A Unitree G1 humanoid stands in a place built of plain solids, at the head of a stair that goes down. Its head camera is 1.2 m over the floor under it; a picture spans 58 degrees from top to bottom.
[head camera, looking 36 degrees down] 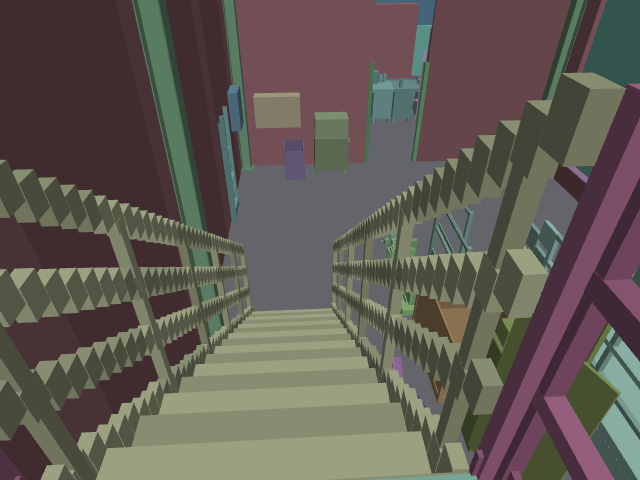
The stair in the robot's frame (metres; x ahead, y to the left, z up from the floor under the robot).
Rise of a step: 0.19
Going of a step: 0.23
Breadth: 1.14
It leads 3 degrees to the left of straight ahead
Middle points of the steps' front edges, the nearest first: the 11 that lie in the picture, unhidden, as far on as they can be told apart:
0.78 0.18 -0.19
1.01 0.19 -0.38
1.25 0.21 -0.57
1.48 0.22 -0.76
1.71 0.23 -0.95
1.94 0.25 -1.14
2.18 0.26 -1.33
2.41 0.27 -1.52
2.64 0.29 -1.71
2.87 0.30 -1.90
3.11 0.31 -2.10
